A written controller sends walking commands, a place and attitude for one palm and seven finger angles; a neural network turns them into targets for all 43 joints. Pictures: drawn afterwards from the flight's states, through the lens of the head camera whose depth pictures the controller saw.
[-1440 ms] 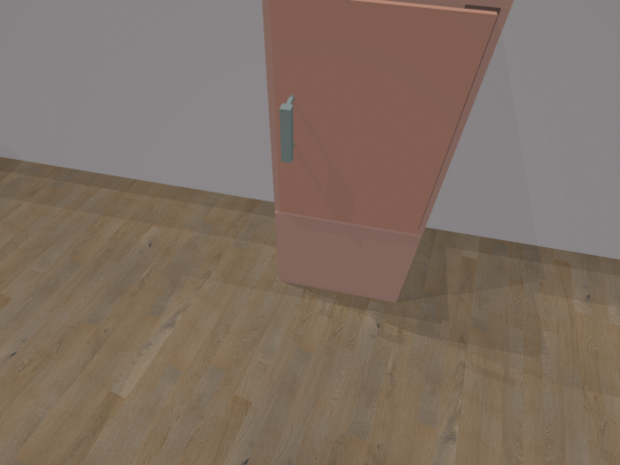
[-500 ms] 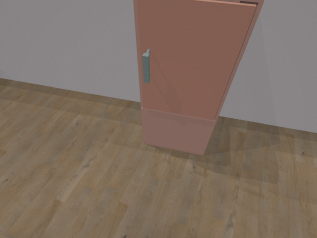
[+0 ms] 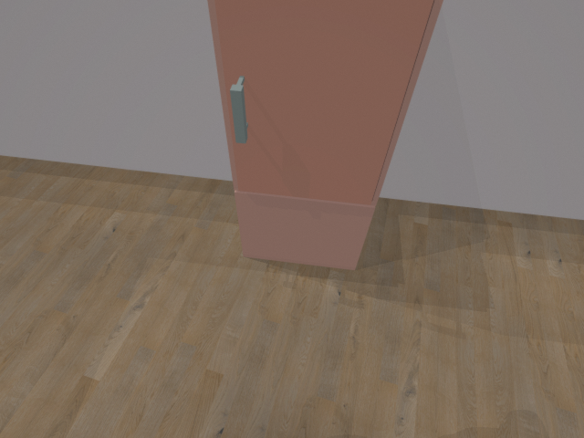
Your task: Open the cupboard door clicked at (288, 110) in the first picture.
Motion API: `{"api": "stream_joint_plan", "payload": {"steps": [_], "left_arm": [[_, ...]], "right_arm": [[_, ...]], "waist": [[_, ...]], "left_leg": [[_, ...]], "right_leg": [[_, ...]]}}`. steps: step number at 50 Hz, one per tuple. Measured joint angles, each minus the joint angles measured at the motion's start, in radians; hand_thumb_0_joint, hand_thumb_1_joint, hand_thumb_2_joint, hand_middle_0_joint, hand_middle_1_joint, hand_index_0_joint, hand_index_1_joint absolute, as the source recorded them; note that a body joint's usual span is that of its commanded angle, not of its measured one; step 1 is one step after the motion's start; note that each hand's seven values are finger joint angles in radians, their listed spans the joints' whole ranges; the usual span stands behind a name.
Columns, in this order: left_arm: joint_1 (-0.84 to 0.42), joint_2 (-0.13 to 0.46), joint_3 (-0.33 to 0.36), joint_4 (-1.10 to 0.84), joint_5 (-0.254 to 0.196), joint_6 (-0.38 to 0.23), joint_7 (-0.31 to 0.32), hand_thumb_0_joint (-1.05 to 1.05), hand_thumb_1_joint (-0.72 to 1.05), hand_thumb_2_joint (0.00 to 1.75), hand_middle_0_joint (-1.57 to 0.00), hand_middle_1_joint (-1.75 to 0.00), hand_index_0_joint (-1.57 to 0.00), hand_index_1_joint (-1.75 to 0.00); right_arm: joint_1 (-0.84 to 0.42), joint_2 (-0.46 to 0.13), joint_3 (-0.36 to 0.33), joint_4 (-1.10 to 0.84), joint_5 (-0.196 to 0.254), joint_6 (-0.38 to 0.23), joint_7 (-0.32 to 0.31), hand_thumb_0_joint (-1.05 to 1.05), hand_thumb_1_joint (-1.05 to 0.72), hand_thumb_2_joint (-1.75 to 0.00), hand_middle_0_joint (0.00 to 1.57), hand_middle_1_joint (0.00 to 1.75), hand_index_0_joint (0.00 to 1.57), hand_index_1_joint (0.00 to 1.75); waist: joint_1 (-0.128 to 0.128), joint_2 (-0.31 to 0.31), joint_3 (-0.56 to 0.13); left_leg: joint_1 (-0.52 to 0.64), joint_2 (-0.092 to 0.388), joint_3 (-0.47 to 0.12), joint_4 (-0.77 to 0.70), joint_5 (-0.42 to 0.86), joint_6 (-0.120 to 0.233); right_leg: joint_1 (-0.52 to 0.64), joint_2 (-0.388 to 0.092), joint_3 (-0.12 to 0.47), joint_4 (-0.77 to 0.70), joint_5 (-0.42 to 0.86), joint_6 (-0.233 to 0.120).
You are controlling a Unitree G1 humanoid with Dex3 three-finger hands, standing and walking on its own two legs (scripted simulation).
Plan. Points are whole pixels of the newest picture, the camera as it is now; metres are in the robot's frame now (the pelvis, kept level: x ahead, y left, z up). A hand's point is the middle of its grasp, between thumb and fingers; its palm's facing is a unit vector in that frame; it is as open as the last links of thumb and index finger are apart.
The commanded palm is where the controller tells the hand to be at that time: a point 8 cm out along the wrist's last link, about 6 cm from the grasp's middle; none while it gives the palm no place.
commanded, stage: take the last steps up to it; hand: left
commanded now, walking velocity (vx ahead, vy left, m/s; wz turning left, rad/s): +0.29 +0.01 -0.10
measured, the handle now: (241, 110) +0.80 +0.16 -0.02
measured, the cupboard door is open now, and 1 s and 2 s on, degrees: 0 0 0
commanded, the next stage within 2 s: come to a stop and stand still in 0.60 s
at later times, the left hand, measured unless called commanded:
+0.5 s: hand (179, 416) +0.18 +0.19 -0.17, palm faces -0.06 -0.98 -0.20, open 7.3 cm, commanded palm none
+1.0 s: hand (210, 380) +0.24 +0.15 -0.19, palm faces +0.03 -0.99 -0.16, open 7.4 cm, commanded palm none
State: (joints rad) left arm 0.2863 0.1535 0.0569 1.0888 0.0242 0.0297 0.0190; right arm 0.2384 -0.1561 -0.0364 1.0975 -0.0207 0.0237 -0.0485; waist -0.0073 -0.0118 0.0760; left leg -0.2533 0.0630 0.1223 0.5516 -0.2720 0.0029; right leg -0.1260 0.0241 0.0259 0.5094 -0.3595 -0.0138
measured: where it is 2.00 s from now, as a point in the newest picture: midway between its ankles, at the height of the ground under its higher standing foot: outside the picture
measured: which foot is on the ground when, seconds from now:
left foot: down 0.00-0.58, up 0.60-0.88, down 0.90-1.00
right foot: down 0.00-0.22, up 0.24-0.56, down 0.58-0.96, up 0.98-1.00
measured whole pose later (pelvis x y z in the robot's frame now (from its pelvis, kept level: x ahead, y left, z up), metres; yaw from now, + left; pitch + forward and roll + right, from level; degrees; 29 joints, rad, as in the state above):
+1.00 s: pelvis +0.22 -0.01 +0.00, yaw -4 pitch -1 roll +0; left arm 0.26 0.14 0.05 1.06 0.02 0.02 0.04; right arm 0.13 -0.16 -0.03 1.02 -0.02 0.00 -0.04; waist 0.04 -0.04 0.09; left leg -0.30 0.02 0.06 0.57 -0.25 0.02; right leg -0.24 -0.01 -0.08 0.64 -0.41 -0.01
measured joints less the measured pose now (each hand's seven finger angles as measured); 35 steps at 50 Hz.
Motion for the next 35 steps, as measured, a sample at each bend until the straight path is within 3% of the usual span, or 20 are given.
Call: {"api": "stream_joint_plan", "payload": {"steps": [7, 11, 15, 18, 22, 26, 29, 30, 33, 35], "left_arm": [[0.03, 0.006, 0.001, -0.004, 0.004, -0.018, -0.01, 0.0, 0.9, 0.89, -0.2, -0.3, -0.2, -0.3], [0.055, 0.009, 0.004, 0.014, 0.001, -0.021, -0.012, 0.0, 0.9, 0.89, -0.2, -0.3, -0.2, -0.3], [0.035, 0.004, 0.0, 0.03, 0.001, -0.009, -0.014, 0.0, 0.9, 0.89, -0.2, -0.3, -0.19, -0.3], [-0.006, 0.008, 0.007, 0.01, -0.001, -0.012, -0.019, 0.0, 0.91, 0.89, -0.2, -0.3, -0.19, -0.3], [-0.065, 0.016, 0.014, -0.03, -0.001, -0.017, -0.021, 0.01, 0.92, 0.89, -0.2, -0.3, -0.19, -0.3], [-0.111, 0.009, 0.012, -0.06, -0.002, -0.027, -0.027, 0.01, 0.92, 0.9, -0.2, -0.3, -0.19, -0.3], [-0.116, 0.004, 0.011, -0.074, 0.0, -0.049, -0.029, 0.0, 0.92, 0.9, -0.2, -0.3, -0.19, -0.3], [-0.119, -0.001, 0.012, -0.073, 0.002, -0.062, -0.025, 0.0, 0.92, 0.9, -0.2, -0.3, -0.19, -0.3], [-0.112, -0.015, 0.013, -0.067, -0.007, -0.077, -0.008, 0.0, 0.92, 0.89, -0.2, -0.3, -0.2, -0.3], [-0.098, -0.008, 0.019, -0.062, -0.006, -0.073, 0.009, -0.01, 0.94, 0.89, -0.2, -0.3, -0.2, -0.3]], "right_arm": [[0.061, -0.013, -0.003, 0.007, -0.009, -0.004, 0.024, 0.01, -0.91, -0.9, 0.2, 0.3, 0.2, 0.3], [0.079, -0.002, 0.002, 0.011, -0.012, -0.028, 0.027, 0.01, -0.91, -0.9, 0.2, 0.3, 0.2, 0.3], [0.111, 0.01, 0.012, -0.003, -0.019, -0.074, 0.012, 0.01, -0.91, -0.9, 0.2, 0.3, 0.2, 0.3], [0.152, 0.03, 0.023, 0.014, -0.017, -0.08, 0.007, 0.0, -0.91, -0.9, 0.2, 0.3, 0.2, 0.3], [0.201, 0.051, 0.028, 0.057, -0.014, -0.072, 0.008, 0.0, -0.91, -0.9, 0.2, 0.3, 0.2, 0.3], [0.228, 0.054, 0.022, 0.088, -0.014, -0.057, 0.013, 0.01, -0.91, -0.9, 0.2, 0.3, 0.2, 0.3], [0.245, 0.053, 0.018, 0.102, -0.004, -0.045, 0.02, 0.01, -0.91, -0.9, 0.2, 0.3, 0.2, 0.3], [0.237, 0.051, 0.016, 0.106, 0.002, -0.039, 0.024, 0.01, -0.91, -0.9, 0.2, 0.3, 0.2, 0.3], [0.177, 0.041, 0.004, 0.092, 0.008, -0.017, 0.03, 0.01, -0.91, -0.9, 0.2, 0.3, 0.2, 0.3], [0.127, 0.034, -0.004, 0.065, 0.003, -0.015, 0.03, 0.01, -0.91, -0.9, 0.2, 0.3, 0.2, 0.3]], "waist": [[-0.004, 0.007, -0.049], [-0.003, -0.026, -0.053], [-0.022, -0.016, -0.031], [-0.031, -0.01, -0.013], [-0.031, 0.002, 0.006], [-0.038, 0.021, 0.027], [-0.036, 0.029, 0.027], [-0.033, 0.038, 0.03], [-0.027, 0.042, 0.038], [-0.019, 0.032, 0.029]], "left_leg": [[0.005, -0.013, -0.007, 0.053, -0.063, 0.008], [0.035, -0.037, 0.023, 0.056, -0.101, 0.026], [0.087, -0.036, 0.054, -0.002, -0.101, 0.038], [0.147, -0.038, 0.059, -0.092, -0.072, 0.035], [0.213, -0.038, 0.06, -0.175, -0.056, 0.02], [0.259, -0.028, 0.064, -0.171, -0.096, -0.003], [0.259, -0.006, 0.063, -0.063, -0.182, -0.023], [0.224, 0.012, 0.048, 0.038, -0.209, -0.01], [0.049, 0.003, -0.046, 0.432, -0.264, 0.02], [-0.057, -0.001, -0.067, 0.55, -0.219, 0.024]], "right_leg": [[0.024, -0.009, 0.005, 0.012, -0.042, 0.001], [0.023, -0.034, 0.031, 0.059, -0.084, -0.003], [-0.148, -0.032, -0.021, 0.439, -0.109, -0.034], [-0.254, -0.047, -0.06, 0.535, -0.055, -0.028], [-0.323, -0.072, -0.087, 0.427, 0.026, -0.021], [-0.31, -0.081, -0.102, 0.234, 0.069, -0.029], [-0.242, -0.062, -0.116, 0.091, 0.159, -0.039], [-0.242, -0.052, -0.123, 0.115, 0.154, -0.037], [-0.205, -0.036, -0.143, 0.126, 0.086, -0.046], [-0.17, -0.026, -0.146, 0.071, 0.095, -0.046]]}}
